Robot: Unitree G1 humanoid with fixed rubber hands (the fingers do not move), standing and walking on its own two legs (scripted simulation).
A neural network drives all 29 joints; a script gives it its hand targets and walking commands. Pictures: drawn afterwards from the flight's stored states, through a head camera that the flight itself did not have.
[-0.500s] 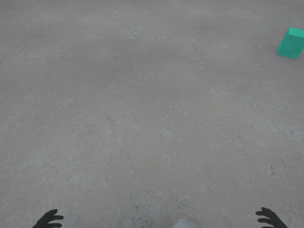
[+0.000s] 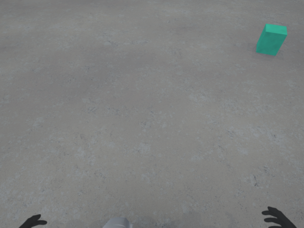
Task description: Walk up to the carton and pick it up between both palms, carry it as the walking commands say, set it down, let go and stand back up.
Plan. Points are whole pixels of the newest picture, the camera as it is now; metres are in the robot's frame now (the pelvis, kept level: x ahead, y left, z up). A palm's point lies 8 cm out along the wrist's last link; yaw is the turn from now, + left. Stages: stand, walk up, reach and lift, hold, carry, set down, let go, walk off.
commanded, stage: walk up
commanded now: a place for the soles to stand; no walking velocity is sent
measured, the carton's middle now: (270, 39) +2.15 -1.19 -0.64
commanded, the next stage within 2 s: none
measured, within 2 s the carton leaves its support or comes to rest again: neither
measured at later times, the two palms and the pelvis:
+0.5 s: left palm (89, 140) +0.38 +0.25 -0.07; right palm (295, 167) +0.33 -0.42 -0.09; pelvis +0.24 -0.07 -0.01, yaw -8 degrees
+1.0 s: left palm (133, 79) +0.72 +0.15 -0.08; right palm (294, 119) +0.52 -0.49 -0.08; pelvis +0.51 -0.13 -0.01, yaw -15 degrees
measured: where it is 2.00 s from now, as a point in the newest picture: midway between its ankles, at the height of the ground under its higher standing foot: (201, 124)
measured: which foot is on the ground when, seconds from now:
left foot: up 0.00-0.08, down 0.10-0.36, up 0.38-0.72, down 0.74-1.00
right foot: down 0.00-0.10, up 0.12-0.34, down 0.36-0.74, up 0.76-1.00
